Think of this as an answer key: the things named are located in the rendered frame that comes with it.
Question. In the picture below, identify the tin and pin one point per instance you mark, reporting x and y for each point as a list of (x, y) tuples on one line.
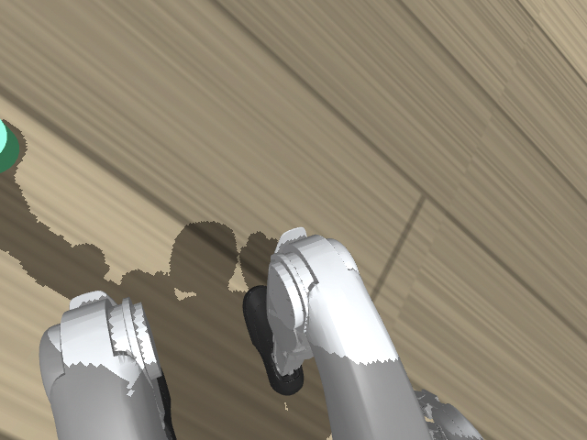
[(9, 147)]

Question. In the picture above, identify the left robot foot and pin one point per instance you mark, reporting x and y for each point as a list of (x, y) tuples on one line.
[(166, 400)]

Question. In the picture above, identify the right robot foot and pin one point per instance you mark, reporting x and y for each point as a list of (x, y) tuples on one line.
[(255, 314)]

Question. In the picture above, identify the right robot hand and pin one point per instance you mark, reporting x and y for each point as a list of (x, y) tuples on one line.
[(449, 423)]

